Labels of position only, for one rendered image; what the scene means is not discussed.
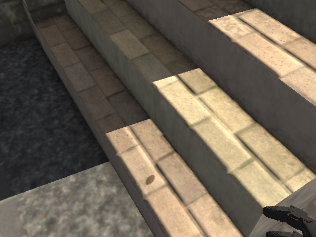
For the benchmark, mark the right robot hand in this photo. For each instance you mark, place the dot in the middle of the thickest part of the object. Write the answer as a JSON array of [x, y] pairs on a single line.
[[294, 217]]

